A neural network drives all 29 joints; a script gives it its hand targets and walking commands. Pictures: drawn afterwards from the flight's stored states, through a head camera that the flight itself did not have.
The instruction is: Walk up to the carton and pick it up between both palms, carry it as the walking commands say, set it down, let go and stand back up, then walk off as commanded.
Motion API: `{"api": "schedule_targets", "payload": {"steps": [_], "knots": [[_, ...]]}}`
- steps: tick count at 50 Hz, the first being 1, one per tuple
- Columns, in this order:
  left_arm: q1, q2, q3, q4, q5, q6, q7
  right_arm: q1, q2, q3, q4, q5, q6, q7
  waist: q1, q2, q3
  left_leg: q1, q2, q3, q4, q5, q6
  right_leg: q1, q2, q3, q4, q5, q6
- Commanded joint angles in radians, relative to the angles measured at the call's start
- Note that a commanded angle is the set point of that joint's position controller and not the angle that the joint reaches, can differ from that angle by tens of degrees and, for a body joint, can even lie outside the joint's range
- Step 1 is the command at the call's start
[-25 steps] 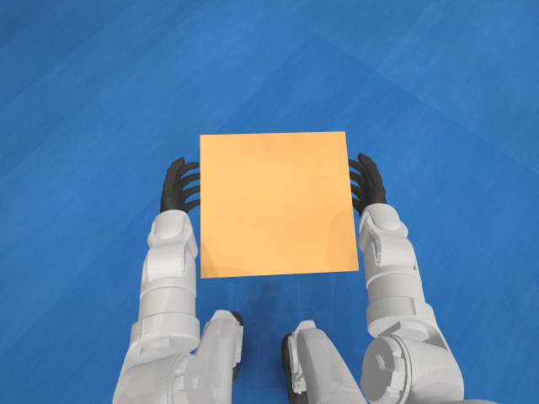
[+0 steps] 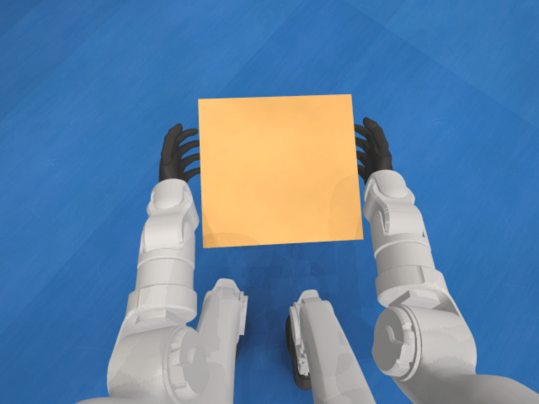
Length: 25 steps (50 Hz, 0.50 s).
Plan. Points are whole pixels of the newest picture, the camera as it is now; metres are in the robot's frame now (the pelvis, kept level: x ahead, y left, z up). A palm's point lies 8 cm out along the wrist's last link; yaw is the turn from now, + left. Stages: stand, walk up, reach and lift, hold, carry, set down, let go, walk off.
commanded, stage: set down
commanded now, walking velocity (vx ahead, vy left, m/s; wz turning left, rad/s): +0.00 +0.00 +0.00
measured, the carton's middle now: (273, 184) +0.44 +0.01 -0.15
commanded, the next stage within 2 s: none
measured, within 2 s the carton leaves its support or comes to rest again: neither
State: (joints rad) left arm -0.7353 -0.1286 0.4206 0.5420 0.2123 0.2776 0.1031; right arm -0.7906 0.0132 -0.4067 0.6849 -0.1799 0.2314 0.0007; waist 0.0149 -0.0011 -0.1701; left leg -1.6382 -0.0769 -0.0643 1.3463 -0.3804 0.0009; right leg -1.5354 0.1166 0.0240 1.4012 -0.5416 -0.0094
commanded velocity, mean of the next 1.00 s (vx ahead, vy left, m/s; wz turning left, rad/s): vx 0.00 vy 0.00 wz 0.00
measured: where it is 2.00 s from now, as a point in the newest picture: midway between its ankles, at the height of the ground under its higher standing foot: (264, 351)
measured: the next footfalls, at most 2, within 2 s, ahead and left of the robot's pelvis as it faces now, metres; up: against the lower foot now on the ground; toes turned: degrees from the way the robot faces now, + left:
none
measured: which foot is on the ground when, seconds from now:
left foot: down 0.00-1.00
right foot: down 0.00-1.00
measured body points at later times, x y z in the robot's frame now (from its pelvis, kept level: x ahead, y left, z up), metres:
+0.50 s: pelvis -0.02 +0.00 -0.07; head +0.25 +0.01 +0.28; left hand +0.45 +0.15 -0.17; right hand +0.48 -0.15 -0.16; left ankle +0.10 +0.11 -0.57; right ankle +0.04 -0.11 -0.57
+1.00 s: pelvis -0.03 -0.01 -0.14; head +0.29 -0.01 +0.18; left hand +0.48 +0.15 -0.26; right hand +0.51 -0.15 -0.26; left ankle +0.10 +0.11 -0.57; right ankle +0.04 -0.11 -0.57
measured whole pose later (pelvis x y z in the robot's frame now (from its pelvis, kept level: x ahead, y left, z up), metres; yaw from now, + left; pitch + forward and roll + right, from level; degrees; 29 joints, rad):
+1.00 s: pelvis -0.03 -0.01 -0.14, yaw -2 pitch +45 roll -1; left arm -1.13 0.00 0.50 0.65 0.17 0.30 0.12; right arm -1.25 -0.15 -0.33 0.87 -0.13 0.27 -0.05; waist 0.04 -0.01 0.00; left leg -2.14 -0.10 -0.05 1.80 -0.45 -0.04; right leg -2.05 0.18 0.02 1.88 -0.62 0.00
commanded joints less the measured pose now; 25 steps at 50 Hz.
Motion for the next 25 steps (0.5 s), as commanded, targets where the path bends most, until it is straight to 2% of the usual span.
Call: {"api": "schedule_targets", "payload": {"steps": [1,13,25], "knots": [[-0.621,-0.927,-0.589,0.037,-0.12,-0.028,-0.201,-0.582,0.914,0.522,0.019,0.106,-0.012,0.223,-0.011,0.008,-0.891,0.74,-0.06,0.014,-0.01,0.332,-0.026,0.171,0.047,0.011,-0.137,0.295,0.016],[-0.766,-0.883,-0.522,0.065,-0.119,-0.019,-0.175,-0.715,0.865,0.477,0.074,0.113,-0.005,0.215,-0.002,0.001,-0.921,0.63,-0.068,0.041,0.098,0.267,-0.032,0.049,0.057,-0.007,-0.024,0.237,0.018],[-0.899,-0.828,-0.467,0.084,-0.122,-0.01,-0.177,-0.847,0.835,0.452,0.105,0.124,0.005,0.196,0.013,-0.016,-0.961,0.516,-0.071,0.073,0.208,0.249,-0.031,-0.012,0.061,-0.014,0.073,0.224,0.02]]}}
